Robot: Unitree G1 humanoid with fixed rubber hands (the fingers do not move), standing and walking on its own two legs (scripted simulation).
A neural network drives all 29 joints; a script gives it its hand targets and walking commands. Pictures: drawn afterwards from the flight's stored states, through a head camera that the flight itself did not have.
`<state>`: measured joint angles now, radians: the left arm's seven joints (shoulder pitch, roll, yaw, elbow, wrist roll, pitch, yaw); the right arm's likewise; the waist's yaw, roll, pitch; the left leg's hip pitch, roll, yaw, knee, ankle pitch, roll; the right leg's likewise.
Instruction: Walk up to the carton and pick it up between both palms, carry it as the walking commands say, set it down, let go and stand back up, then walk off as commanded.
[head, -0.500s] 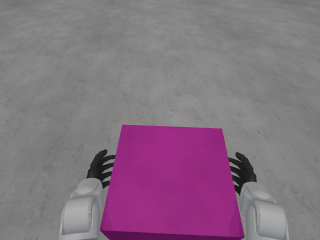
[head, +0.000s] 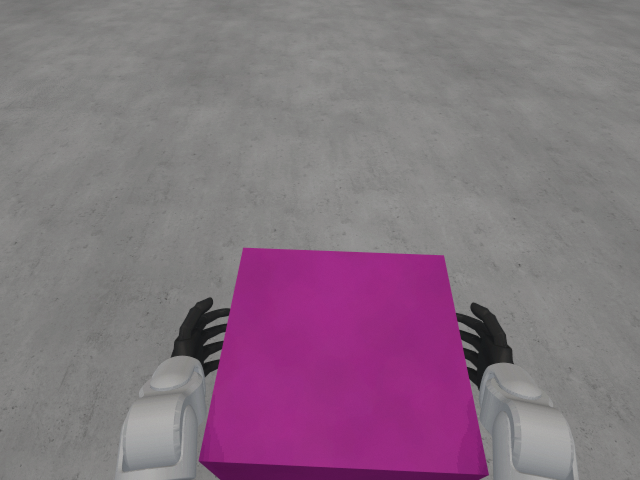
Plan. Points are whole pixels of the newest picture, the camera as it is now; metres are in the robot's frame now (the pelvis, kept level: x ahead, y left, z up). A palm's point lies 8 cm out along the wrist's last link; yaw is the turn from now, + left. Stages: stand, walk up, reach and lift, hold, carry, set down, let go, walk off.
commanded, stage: carry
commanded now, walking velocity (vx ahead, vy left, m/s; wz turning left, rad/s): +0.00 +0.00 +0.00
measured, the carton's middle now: (337, 378) +0.29 +0.00 -0.01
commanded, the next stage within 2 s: none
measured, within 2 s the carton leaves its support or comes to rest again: neither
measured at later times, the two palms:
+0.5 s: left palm (196, 366) +0.26 +0.17 +0.06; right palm (498, 374) +0.26 -0.18 +0.06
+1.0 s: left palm (185, 362) +0.25 +0.17 +0.09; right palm (503, 368) +0.26 -0.18 +0.08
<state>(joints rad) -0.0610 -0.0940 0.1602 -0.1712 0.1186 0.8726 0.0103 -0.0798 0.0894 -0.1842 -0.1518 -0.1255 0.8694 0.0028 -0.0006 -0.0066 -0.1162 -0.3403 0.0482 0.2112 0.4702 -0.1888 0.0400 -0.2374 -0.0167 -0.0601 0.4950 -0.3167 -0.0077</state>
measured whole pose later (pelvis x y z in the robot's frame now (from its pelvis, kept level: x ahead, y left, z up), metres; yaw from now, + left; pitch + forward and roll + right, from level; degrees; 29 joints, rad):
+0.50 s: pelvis +0.00 -0.01 +0.00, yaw +0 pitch +3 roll +0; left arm -0.08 -0.09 0.17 -0.12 0.13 0.87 0.01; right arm -0.09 0.09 -0.19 -0.11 -0.13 0.86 0.00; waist 0.00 0.00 -0.12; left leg -0.34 0.06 0.20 0.46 -0.18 0.03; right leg -0.24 -0.01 -0.07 0.49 -0.31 -0.02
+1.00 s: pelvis +0.00 +0.00 +0.00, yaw +1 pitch +4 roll +0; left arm -0.01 -0.10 0.15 -0.36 0.06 0.97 0.04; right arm -0.03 0.08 -0.17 -0.34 -0.06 0.97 -0.03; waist -0.01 0.00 -0.13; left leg -0.36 0.05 0.19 0.50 -0.21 0.04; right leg -0.24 -0.01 -0.08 0.51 -0.33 -0.02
